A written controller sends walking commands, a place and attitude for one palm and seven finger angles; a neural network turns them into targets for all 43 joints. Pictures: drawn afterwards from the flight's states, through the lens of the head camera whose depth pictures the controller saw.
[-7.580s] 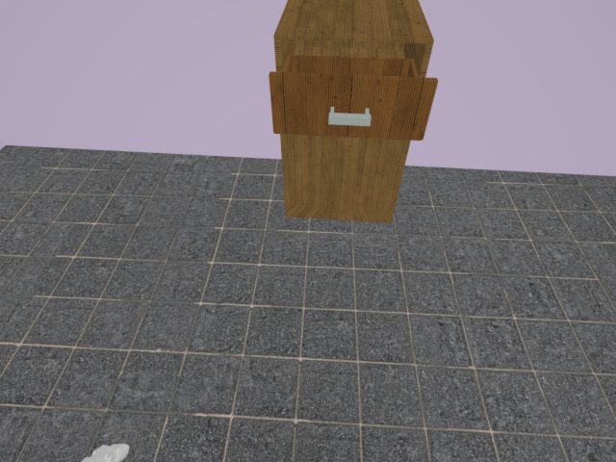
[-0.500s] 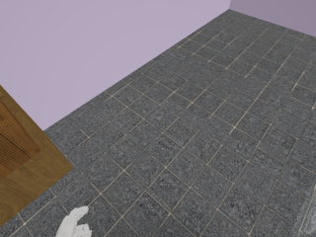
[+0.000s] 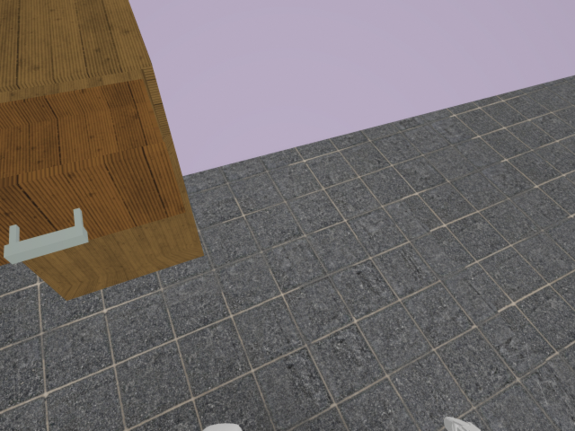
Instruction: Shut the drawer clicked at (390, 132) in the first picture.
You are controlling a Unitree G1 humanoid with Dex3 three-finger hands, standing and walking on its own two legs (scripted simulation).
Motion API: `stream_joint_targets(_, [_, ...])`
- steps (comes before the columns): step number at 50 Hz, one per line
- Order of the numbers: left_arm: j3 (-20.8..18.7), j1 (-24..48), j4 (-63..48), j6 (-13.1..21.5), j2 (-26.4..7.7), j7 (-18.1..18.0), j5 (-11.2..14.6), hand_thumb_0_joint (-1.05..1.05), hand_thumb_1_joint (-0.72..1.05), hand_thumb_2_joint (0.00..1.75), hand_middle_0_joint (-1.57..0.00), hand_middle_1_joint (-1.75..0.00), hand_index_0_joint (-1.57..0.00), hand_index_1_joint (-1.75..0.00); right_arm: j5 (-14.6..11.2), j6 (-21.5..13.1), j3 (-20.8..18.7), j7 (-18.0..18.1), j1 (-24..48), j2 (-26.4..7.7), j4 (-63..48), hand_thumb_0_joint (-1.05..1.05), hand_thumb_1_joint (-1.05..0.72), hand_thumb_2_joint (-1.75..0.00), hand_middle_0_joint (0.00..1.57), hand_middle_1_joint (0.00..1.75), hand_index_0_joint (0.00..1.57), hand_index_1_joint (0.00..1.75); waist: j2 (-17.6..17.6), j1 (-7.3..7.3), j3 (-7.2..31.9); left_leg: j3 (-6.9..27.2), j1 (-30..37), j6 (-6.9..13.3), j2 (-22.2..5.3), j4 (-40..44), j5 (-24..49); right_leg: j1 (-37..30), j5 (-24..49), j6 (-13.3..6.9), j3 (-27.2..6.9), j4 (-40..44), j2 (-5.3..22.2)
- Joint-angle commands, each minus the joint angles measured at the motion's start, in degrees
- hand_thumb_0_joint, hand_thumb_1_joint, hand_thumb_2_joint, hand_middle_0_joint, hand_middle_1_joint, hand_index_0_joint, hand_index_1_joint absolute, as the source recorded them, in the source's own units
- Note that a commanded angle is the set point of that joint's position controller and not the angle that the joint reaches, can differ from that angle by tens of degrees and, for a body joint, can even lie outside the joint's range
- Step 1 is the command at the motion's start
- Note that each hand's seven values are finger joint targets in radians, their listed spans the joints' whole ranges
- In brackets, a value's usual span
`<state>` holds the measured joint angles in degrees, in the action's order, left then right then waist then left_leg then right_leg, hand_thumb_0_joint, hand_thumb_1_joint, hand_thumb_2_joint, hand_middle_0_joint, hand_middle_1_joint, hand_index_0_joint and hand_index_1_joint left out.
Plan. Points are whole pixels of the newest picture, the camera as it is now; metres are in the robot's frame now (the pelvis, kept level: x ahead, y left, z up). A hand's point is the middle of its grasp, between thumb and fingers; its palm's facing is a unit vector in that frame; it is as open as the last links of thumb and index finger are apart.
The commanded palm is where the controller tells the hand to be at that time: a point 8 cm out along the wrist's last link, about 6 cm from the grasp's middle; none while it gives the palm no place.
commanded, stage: turn to face it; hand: left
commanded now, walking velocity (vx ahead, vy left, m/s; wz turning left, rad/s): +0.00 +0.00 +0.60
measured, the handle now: (47, 233) +0.38 +0.44 -0.04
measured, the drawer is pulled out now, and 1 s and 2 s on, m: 0.26 0.26 0.26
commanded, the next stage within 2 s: take the last steps up to it in 0.70 s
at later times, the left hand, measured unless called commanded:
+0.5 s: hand out of the picture +0.08 +0.22 -0.12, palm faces +0.26 -0.92 -0.28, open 7.3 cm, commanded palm none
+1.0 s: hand out of the picture -0.13 +0.15 -0.15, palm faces +0.52 -0.83 -0.21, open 7.3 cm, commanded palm none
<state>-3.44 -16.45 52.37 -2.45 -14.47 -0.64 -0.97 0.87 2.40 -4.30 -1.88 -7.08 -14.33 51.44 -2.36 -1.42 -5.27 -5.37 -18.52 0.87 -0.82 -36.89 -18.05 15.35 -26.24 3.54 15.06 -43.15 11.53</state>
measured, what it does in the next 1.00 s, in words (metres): steps on the spot, turning left: right foot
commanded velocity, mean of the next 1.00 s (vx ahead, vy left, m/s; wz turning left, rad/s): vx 0.07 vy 0.00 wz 0.36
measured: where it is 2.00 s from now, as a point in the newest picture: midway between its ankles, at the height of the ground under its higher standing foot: (246, 418)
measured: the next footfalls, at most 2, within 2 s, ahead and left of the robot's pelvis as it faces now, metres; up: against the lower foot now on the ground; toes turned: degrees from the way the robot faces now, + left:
right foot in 0.54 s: +0.07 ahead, -0.12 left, +0.00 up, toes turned +16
left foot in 1.02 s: -0.06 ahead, +0.10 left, +0.00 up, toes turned +30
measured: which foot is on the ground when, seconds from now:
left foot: down 0.00-0.54, up 0.56-1.00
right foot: up 0.00-0.52, down 0.54-1.00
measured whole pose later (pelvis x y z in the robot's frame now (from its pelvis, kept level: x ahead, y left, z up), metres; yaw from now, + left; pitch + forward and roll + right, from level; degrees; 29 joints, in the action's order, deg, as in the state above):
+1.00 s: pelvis -0.02 -0.01 +0.02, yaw +27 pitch +0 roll +0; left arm -2.2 -21.3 57.6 0.0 -11.0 -0.4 -1.4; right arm 1.0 1.7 -3.4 -0.7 -10.4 -13.1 56.3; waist -0.6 -3.3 -1.9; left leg -2.8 -11.9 -1.2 -0.7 -32.5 -22.1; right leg 12.0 -16.8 1.3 8.9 -29.4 5.8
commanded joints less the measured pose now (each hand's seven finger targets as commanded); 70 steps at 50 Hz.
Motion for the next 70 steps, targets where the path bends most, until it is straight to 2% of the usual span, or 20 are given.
stream_joint_targets(1, [-1.2,6.4,-8.5,0.6,-5.1,-0.7,-0.2,0.0,0.9,0.9,-0.2,-0.3,-0.2,-0.3,-0.1,-1.6,-3.0,1.7,-12.5,-14.8,-1.1,0.0,-0.9,-0.9,0.2,0.3,0.2,0.3,13.5,6.04,12.3,25.3,19.1,11.6,-22.0,15.0,41.0,20.3,-9.5,1.1,-12.6,-25.0,-2.4])
stream_joint_targets(6, [-1.9,3.7,-4.3,0.8,-5.7,-0.1,0.0,0.0,0.9,0.9,-0.2,-0.3,-0.2,-0.3,-0.2,-2.3,-1.1,2.6,-3.3,-9.6,-3.8,0.0,-0.9,-0.9,0.2,0.3,0.2,0.3,10.5,1.69,8.4,16.8,12.1,7.2,-11.3,16.0,35.4,16.7,4.7,2.1,-14.5,-25.8,-4.4])
stream_joint_targets(13, [-1.8,7.3,-5.9,0.4,-5.2,-0.7,0.0,0.0,0.9,0.9,-0.2,-0.3,-0.2,-0.3,0.2,-1.7,-1.8,2.3,-5.7,-9.8,-3.0,0.0,-0.9,-0.9,0.2,0.3,0.2,0.3,9.7,2.76,5.9,23.9,9.4,9.0,-10.9,19.4,18.7,15.4,5.0,2.8,-15.7,-16.7,-6.1])
stream_joint_targets(17, [-1.4,10.3,-7.5,0.8,-4.6,-0.9,0.3,0.0,0.9,0.9,-0.2,-0.3,-0.2,-0.3,0.5,-1.4,-2.1,2.4,-7.9,-9.9,-2.3,0.0,-0.9,-0.9,0.2,0.3,0.2,0.3,10.3,3.97,7.3,28.4,11.7,10.2,-11.2,17.5,21.7,14.0,1.6,2.2,-16.0,-9.4,-7.9])
stream_joint_targets(24, [-1.1,4.4,-6.6,1.7,-3.9,-1.5,1.0,0.0,0.9,0.9,-0.2,-0.3,-0.2,-0.3,0.3,-0.8,-2.3,2.3,-5.9,-8.8,-2.9,0.0,-0.9,-0.9,0.2,0.3,0.2,0.3,9.8,1.08,9.8,30.6,3.7,7.9,-7.4,12.3,25.3,-3.6,8.6,0.1,-15.2,11.5,-11.5])
stream_joint_targets(25, [-1.4,2.5,-6.1,2.1,-4.7,-1.7,0.9,0.0,0.9,0.9,-0.2,-0.3,-0.2,-0.3,-0.1,-0.8,-2.1,2.2,-5.4,-8.0,-2.9,0.0,-0.9,-0.9,0.2,0.3,0.2,0.3,7.8,-0.06,9.9,29.1,-0.8,5.7,-5.5,10.1,19.8,-10.1,14.1,-0.2,-15.7,19.3,-10.2])
stream_joint_targets(26, [-1.9,1.3,-5.9,2.8,-8.0,-2.0,0.3,0.0,0.9,0.9,-0.2,-0.3,-0.2,-0.3,-0.6,-0.9,-1.8,1.8,-6.5,-5.1,-3.0,0.0,-0.9,-0.9,0.2,0.3,0.2,0.3,-1.7,-0.51,11.0,24.5,-8.7,2.3,-1.6,3.1,9.1,-18.4,14.2,-2.1,-23.5,26.2,-2.0])
stream_joint_targets(27, [-2.7,0.9,-6.2,2.9,-12.2,-2.1,-0.5,0.0,0.9,0.9,-0.2,-0.3,-0.2,-0.3,-0.7,-1.0,-1.4,1.9,-6.2,-2.4,-4.5,0.0,-0.9,-0.9,0.2,0.3,0.2,0.3,-16.1,-0.86,9.1,11.6,-17.3,-2.5,7.0,-10.1,-12.1,-18.8,18.6,-8.9,-38.2,28.4,12.9])
stream_joint_targets(28, [-2.3,1.5,-6.8,2.5,-12.0,-2.0,-0.1,0.0,0.9,0.9,-0.2,-0.3,-0.2,-0.3,0.2,-0.5,-2.2,2.1,-5.8,-5.6,-4.3,0.0,-0.9,-0.9,0.2,0.3,0.2,0.3,-10.0,-0.56,8.0,12.4,-14.6,-2.4,4.9,-21.2,-15.9,-9.3,21.4,-13.3,-37.2,28.2,16.5])
stream_joint_targets(31, [-1.3,9.6,-7.9,2.5,-6.6,-1.9,0.3,0.0,0.9,0.9,-0.2,-0.3,-0.2,-0.3,0.5,1.1,-2.4,1.2,-8.5,-4.9,-0.6,0.0,-0.9,-0.9,0.2,0.3,0.2,0.3,-5.7,3.87,2.3,11.2,-12.8,-3.0,1.8,-32.4,-5.4,-0.7,15.3,-10.3,-24.7,28.6,6.2])
stream_joint_targets(33, [-0.9,7.7,-7.1,3.1,-5.2,-1.6,0.2,0.0,0.9,0.9,-0.2,-0.3,-0.2,-0.3,0.5,1.1,-1.9,1.0,-8.8,-4.0,0.1,0.0,-0.9,-0.9,0.2,0.3,0.2,0.3,-7.3,3.42,1.5,9.4,-13.1,-3.8,1.3,-34.1,-1.7,-1.6,19.7,-9.5,-19.8,27.6,4.0])
stream_joint_targets(43, [-1.6,-5.5,-0.3,3.5,-7.5,-1.1,-0.9,0.0,0.9,0.9,-0.2,-0.3,-0.2,-0.3,0.2,0.0,0.2,1.0,0.0,-1.5,-0.4,0.0,-0.9,-0.9,0.2,0.3,0.2,0.3,-9.0,-2.49,4.5,3.9,-7.4,-4.0,0.0,-11.3,-7.6,-10.5,22.1,-11.3,-20.7,26.9,6.5])
stream_joint_targets(46, [-1.7,-6.3,1.7,4.0,-7.8,-0.7,-1.0,0.0,0.9,0.9,-0.2,-0.3,-0.2,-0.3,0.0,-1.6,0.6,0.8,-1.0,-0.6,0.0,0.0,-0.9,-0.9,0.2,0.3,0.2,0.3,-9.0,-2.39,6.0,1.5,-1.4,-2.5,0.8,-1.2,-8.6,-10.3,15.5,-11.7,-21.3,26.7,6.6])
stream_joint_targets(48, [-1.4,-4.5,2.5,3.8,-7.1,-0.4,-0.6,0.0,0.9,0.9,-0.2,-0.3,-0.2,-0.3,0.1,-2.7,1.1,1.1,-6.1,-0.1,2.2,0.0,-0.9,-0.9,0.2,0.3,0.2,0.3,-7.6,0.26,6.4,-0.3,9.3,-1.6,2.0,10.3,-2.1,-4.7,9.6,-9.1,-17.6,23.4,3.8])
stream_joint_targets(49, [-1.0,-3.6,2.6,3.6,-5.5,-0.2,0.0,0.0,0.9,0.9,-0.2,-0.3,-0.2,-0.3,-0.1,-3.5,0.8,1.5,-9.7,-1.8,3.6,0.0,-0.9,-0.9,0.2,0.3,0.2,0.3,-2.6,2.14,7.2,1.9,17.8,-1.0,0.4,16.5,1.0,1.5,5.6,-6.7,-14.6,18.5,1.5])
stream_joint_targets(51, [0.7,-1.9,0.5,3.5,0.6,0.2,-0.2,0.0,0.9,0.9,-0.2,-0.3,-0.2,-0.3,0.3,-3.8,-1.3,2.4,-19.1,-11.3,5.8,0.0,-0.9,-0.9,0.2,0.3,0.2,0.3,21.5,6.03,7.3,28.6,28.9,7.4,-21.3,24.0,-0.4,22.2,-8.7,-1.7,-6.3,-5.5,-8.2])
stream_joint_targets(52, [0.5,2.1,-0.3,3.6,-1.1,0.0,-0.5,0.0,0.9,0.9,-0.2,-0.3,-0.2,-0.3,0.6,-3.3,-1.2,2.6,-19.8,-11.2,6.2,0.0,-0.9,-0.9,0.2,0.3,0.2,0.3,15.7,7.14,2.7,29.9,24.5,11.1,-23.4,24.7,0.0,25.3,-8.0,-2.8,-10.3,-11.6,-6.8])
stream_joint_targets(55, [0.2,2.9,2.8,3.5,-1.2,1.1,-0.7,0.0,0.9,0.9,-0.2,-0.3,-0.2,-0.3,0.5,-4.4,1.1,3.4,-13.7,-4.4,5.8,0.0,-0.9,-0.9,0.2,0.3,0.2,0.3,12.0,3.81,-5.6,20.0,15.3,8.8,-16.2,26.5,8.6,24.1,4.2,-2.8,-13.4,-19.3,-4.9])
stream_joint_targets(60, [0.3,-0.3,4.9,3.1,-0.1,1.4,-0.4,0.0,0.9,0.9,-0.2,-0.3,-0.2,-0.3,-0.2,-6.3,1.5,3.8,-16.4,-2.7,7.1,0.0,-0.9,-0.9,0.2,0.3,0.2,0.3,8.9,1.54,-3.3,11.4,17.2,8.3,-12.6,25.7,27.0,23.6,12.1,-1.5,-12.5,-22.2,-5.8])
stream_joint_targets(70, [0.6,12.9,-0.2,3.6,1.4,1.9,0.3,0.0,0.9,0.9,-0.2,-0.3,-0.2,-0.3,0.7,-6.6,1.4,4.3,-21.9,-2.9,11.1,0.0,-0.9,-0.9,0.2,0.3,0.2,0.3,9.1,3.85,-4.1,9.3,20.7,8.4,-14.5,22.5,36.2,20.0,14.0,-4.0,-10.6,-0.6,-6.2])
